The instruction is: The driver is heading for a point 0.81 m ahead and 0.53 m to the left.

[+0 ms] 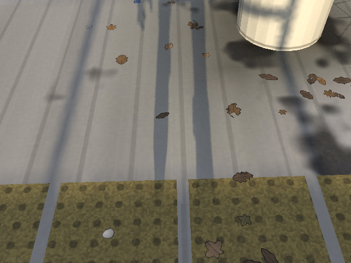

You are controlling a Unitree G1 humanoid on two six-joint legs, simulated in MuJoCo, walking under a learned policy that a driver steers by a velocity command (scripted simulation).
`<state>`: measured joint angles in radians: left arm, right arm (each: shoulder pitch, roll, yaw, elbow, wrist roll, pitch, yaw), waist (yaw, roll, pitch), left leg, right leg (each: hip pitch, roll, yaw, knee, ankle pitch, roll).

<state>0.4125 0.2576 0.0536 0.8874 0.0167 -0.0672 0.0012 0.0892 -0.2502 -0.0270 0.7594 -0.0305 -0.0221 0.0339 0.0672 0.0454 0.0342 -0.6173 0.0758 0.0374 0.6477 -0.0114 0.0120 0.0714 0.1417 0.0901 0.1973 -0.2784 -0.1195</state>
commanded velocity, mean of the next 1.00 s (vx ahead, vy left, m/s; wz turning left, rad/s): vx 0.11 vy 0.00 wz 0.48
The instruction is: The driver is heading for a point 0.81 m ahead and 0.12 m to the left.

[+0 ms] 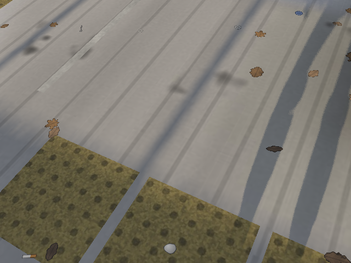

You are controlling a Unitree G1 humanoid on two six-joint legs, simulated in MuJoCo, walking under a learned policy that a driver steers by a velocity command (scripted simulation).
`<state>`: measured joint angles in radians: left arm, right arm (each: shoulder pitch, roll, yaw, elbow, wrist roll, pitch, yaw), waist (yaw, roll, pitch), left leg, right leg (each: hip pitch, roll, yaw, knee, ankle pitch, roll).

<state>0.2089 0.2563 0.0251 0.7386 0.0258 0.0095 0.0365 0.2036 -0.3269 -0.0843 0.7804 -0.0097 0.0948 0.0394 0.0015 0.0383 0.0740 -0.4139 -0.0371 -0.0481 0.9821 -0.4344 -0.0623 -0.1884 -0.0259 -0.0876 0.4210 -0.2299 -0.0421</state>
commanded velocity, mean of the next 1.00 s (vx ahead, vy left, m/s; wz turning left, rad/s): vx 0.28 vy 0.00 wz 0.20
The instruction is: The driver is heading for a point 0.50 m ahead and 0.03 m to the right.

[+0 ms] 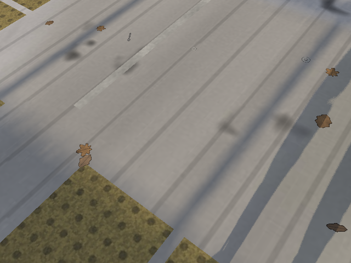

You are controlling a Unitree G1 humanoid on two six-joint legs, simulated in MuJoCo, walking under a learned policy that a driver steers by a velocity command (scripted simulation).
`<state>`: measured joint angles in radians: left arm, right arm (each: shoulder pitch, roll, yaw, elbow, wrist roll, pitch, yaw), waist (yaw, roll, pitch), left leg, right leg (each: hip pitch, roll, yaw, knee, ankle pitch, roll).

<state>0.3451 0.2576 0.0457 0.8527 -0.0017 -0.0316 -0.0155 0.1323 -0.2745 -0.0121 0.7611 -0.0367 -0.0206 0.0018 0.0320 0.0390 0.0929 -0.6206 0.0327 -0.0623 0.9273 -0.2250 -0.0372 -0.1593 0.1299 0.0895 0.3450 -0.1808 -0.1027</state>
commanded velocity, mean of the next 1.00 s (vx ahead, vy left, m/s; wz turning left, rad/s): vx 0.31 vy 0.00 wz -0.20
